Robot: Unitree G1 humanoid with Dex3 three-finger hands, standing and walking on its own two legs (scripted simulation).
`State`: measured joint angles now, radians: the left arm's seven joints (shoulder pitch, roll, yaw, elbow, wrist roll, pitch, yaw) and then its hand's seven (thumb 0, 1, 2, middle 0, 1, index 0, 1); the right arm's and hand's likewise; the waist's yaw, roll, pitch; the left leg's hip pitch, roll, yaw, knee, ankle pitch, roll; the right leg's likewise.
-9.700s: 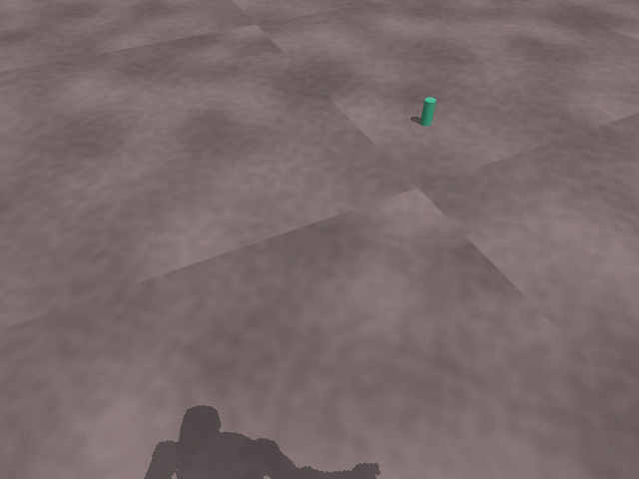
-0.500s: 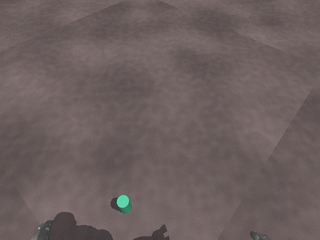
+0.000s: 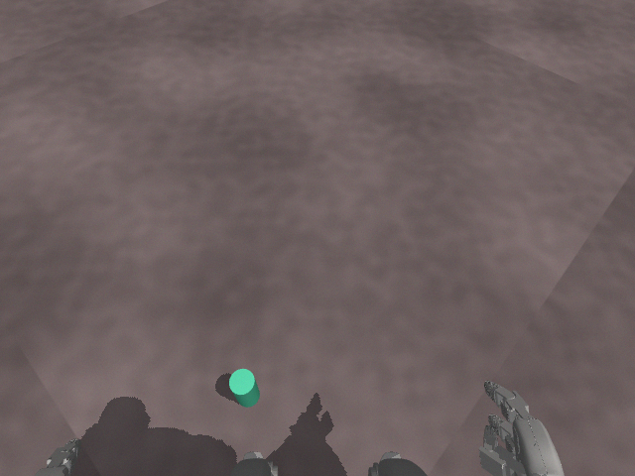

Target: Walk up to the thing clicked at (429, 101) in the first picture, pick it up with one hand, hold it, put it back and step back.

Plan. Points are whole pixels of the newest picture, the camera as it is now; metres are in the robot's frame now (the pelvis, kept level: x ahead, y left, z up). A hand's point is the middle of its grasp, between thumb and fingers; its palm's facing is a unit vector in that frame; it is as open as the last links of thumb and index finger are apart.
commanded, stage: go down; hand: left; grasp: from the side
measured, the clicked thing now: (245, 388) +0.39 +0.18 -0.62
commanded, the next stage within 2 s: none
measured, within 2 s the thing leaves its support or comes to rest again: neither
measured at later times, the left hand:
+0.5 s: hand (113, 434) +0.23 +0.32 -0.20, palm faces +0.10 -0.97 -0.22, open 17.5 cm
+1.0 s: hand (116, 404) +0.29 +0.35 -0.26, palm faces +0.10 -0.98 -0.18, open 17.1 cm
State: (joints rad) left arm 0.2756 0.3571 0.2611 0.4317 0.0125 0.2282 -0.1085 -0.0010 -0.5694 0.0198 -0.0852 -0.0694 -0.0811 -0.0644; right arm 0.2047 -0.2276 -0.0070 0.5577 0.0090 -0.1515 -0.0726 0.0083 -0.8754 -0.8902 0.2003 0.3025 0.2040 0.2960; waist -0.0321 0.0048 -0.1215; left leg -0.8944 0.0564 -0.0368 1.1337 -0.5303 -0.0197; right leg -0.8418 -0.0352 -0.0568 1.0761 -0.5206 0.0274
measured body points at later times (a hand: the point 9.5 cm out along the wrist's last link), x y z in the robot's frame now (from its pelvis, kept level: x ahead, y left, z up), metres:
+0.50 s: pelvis -0.04 +0.00 -0.12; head +0.12 +0.03 +0.30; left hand +0.23 +0.37 -0.18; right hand +0.14 -0.27 -0.21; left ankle +0.01 +0.13 -0.66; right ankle +0.00 -0.14 -0.66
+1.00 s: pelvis -0.07 -0.01 -0.22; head +0.12 +0.03 +0.18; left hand +0.28 +0.40 -0.25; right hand +0.08 -0.29 -0.34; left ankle +0.01 +0.13 -0.66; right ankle +0.00 -0.14 -0.66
